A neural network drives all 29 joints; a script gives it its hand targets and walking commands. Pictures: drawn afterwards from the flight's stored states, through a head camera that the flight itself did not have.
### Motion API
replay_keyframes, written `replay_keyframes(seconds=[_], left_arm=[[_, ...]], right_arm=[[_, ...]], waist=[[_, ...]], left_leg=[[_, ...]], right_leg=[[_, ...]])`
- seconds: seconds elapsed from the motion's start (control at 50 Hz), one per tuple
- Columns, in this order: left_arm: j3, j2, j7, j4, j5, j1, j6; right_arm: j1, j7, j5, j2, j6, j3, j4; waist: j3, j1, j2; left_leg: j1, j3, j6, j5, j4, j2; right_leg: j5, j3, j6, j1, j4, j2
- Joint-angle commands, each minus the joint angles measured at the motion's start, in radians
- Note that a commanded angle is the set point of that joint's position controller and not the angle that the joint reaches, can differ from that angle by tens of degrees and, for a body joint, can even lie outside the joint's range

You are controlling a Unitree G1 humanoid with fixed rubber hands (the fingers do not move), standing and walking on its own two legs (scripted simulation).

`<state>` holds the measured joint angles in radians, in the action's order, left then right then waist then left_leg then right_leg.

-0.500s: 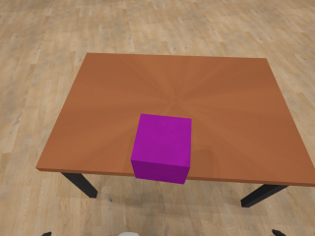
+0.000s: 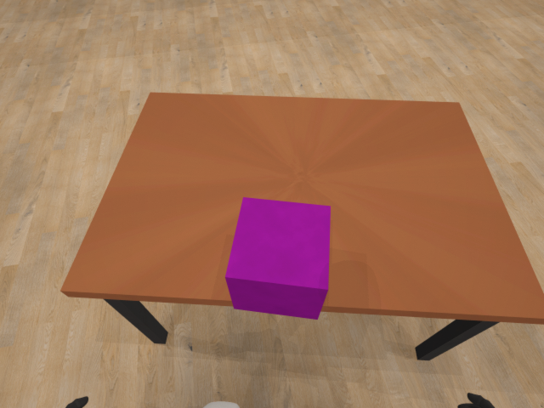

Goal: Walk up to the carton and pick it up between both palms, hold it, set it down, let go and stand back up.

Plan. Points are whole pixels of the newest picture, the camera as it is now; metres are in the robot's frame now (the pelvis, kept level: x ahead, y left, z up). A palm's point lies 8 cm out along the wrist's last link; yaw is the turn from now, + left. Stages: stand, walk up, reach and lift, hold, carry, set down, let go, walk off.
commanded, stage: reach and lift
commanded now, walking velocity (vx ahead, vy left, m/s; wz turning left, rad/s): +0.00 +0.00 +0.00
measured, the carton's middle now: (280, 259) +0.39 +0.00 -0.13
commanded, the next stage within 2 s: none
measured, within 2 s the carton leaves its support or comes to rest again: neither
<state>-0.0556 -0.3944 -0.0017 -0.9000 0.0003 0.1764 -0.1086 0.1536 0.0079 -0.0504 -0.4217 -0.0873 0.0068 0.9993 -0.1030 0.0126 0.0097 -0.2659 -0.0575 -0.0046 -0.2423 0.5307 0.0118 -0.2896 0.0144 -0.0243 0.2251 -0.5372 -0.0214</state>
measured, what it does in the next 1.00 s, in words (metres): stands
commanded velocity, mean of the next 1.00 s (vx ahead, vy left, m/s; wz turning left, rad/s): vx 0.00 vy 0.00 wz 0.00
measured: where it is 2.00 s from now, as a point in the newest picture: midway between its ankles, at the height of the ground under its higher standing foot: outside the picture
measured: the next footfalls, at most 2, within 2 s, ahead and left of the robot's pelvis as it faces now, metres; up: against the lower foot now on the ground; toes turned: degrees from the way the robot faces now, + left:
none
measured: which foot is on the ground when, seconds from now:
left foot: down 0.00-1.00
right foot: down 0.00-1.00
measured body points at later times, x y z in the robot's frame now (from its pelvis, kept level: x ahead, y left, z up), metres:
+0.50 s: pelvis -0.01 -0.01 -0.01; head +0.03 +0.01 +0.44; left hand +0.19 +0.28 -0.09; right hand +0.16 -0.30 -0.09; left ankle +0.03 +0.13 -0.73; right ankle +0.00 -0.11 -0.73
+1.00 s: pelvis -0.01 +0.00 +0.00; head +0.01 +0.02 +0.45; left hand +0.18 +0.28 -0.07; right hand +0.14 -0.25 -0.07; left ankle +0.03 +0.13 -0.73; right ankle +0.00 -0.11 -0.73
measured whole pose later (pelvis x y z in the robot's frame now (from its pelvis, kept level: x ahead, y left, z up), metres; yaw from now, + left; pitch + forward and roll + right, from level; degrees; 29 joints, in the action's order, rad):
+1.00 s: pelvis -0.01 +0.00 +0.00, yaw +0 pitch -5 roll -1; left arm -0.02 -0.37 0.01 -0.48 0.00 0.14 -0.12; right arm 0.20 0.01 0.02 -0.21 -0.31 0.03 0.74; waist -0.13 0.01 -0.04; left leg -0.19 -0.05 -0.02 -0.21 0.48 -0.01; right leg -0.24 0.01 -0.02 0.13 -0.46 -0.04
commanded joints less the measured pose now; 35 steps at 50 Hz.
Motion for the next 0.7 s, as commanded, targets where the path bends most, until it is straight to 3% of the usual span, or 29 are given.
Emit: replay_keyframes(seconds=[0.0,0.06,0.1,0.14,0.18,0.28,0.34,0.46,0.68], left_arm=[[0.017,-0.130,0.056,0.392,-0.009,-0.394,-0.272],[0.016,-0.120,0.038,0.474,0.022,-0.346,-0.377],[-0.003,-0.107,0.023,0.482,0.044,-0.277,-0.401],[-0.035,-0.100,0.010,0.497,0.069,-0.219,-0.407],[-0.067,-0.086,0.004,0.497,0.096,-0.175,-0.396],[-0.071,-0.063,0.006,0.512,0.074,-0.138,-0.346],[-0.066,-0.036,0.012,0.539,0.048,-0.142,-0.314],[-0.057,-0.016,0.004,0.520,0.031,-0.075,-0.252],[-0.017,-0.004,0.023,0.585,-0.029,-0.048,-0.124]], right_arm=[[-0.296,0.068,-0.079,-0.127,-0.094,0.228,-0.027],[-0.206,0.067,-0.039,-0.157,-0.084,0.241,-0.058],[-0.134,0.057,-0.006,-0.132,-0.081,0.220,-0.085],[-0.097,0.045,0.031,-0.153,-0.087,0.205,-0.111],[-0.084,0.040,0.050,-0.153,-0.102,0.178,-0.152],[-0.057,0.027,0.065,-0.113,-0.120,0.152,-0.221],[-0.032,0.028,0.074,-0.074,-0.125,0.140,-0.208],[0.020,0.017,0.102,-0.049,-0.147,0.109,-0.224],[0.052,0.006,0.100,0.019,-0.208,0.138,-0.328]], waist=[[0.059,-0.097,-0.043],[0.118,-0.113,-0.037],[0.142,-0.094,-0.068],[0.168,-0.060,-0.061],[0.180,-0.014,-0.048],[0.213,-0.001,-0.106],[0.228,-0.018,-0.093],[0.239,-0.017,-0.072],[0.234,-0.005,-0.002]], left_leg=[[0.013,0.114,-0.026,-0.243,0.061,-0.084],[0.060,0.097,-0.016,-0.138,0.105,-0.089],[0.060,0.093,-0.009,-0.031,0.113,-0.067],[0.100,0.091,-0.009,0.068,0.114,-0.061],[0.129,0.094,-0.013,0.124,0.095,-0.048],[0.128,0.096,0.005,0.131,0.054,-0.022],[0.171,0.103,0.006,0.134,0.023,-0.016],[0.208,0.097,0.004,0.191,-0.016,-0.008],[0.288,0.103,-0.013,0.185,-0.096,-0.013]], right_leg=[[-0.194,-0.104,-0.032,0.274,-0.035,0.029],[-0.039,-0.106,-0.027,0.234,-0.044,0.010],[0.113,-0.093,-0.021,0.169,-0.040,0.003],[0.261,-0.085,-0.006,0.123,-0.033,-0.003],[0.338,-0.074,0.009,0.078,-0.014,0.000],[0.409,-0.044,0.034,0.011,0.016,0.012],[0.389,-0.041,0.034,0.001,0.039,0.016],[0.453,-0.028,0.038,-0.048,0.068,0.024],[0.246,-0.039,0.020,-0.001,0.155,0.014]])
